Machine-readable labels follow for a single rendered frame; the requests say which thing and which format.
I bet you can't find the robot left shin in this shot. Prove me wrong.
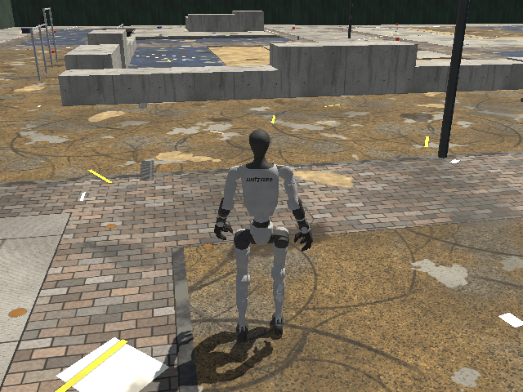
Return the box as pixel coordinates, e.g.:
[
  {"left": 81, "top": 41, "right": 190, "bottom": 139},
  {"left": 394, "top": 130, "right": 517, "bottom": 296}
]
[{"left": 236, "top": 274, "right": 248, "bottom": 331}]

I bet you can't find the robot left upper arm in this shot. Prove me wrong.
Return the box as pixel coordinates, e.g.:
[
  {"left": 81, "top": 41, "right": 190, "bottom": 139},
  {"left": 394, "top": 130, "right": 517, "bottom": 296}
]
[{"left": 221, "top": 165, "right": 243, "bottom": 210}]

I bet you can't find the robot left hand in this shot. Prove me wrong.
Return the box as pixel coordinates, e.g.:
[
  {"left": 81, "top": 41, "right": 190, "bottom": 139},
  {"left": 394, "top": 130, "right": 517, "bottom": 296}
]
[{"left": 214, "top": 224, "right": 233, "bottom": 240}]

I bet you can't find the left robot forearm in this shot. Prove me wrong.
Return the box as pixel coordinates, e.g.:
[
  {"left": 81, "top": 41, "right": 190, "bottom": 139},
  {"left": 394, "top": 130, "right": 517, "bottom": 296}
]
[{"left": 216, "top": 198, "right": 230, "bottom": 227}]

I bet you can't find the right robot forearm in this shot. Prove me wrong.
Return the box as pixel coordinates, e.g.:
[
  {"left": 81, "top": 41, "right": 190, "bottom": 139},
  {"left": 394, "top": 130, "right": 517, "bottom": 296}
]
[{"left": 293, "top": 198, "right": 311, "bottom": 234}]

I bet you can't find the robot right upper arm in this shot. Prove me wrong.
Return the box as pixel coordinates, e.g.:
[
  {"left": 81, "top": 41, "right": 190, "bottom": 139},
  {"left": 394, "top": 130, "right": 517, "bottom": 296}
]
[{"left": 277, "top": 165, "right": 300, "bottom": 210}]

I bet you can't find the robot right hand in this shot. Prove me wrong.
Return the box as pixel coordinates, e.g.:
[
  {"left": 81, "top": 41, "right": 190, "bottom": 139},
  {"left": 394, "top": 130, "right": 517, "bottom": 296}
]
[{"left": 294, "top": 230, "right": 313, "bottom": 252}]

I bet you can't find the robot left foot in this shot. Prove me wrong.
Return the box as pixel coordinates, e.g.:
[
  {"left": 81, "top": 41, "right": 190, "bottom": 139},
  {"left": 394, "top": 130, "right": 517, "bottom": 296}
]
[{"left": 236, "top": 321, "right": 248, "bottom": 342}]

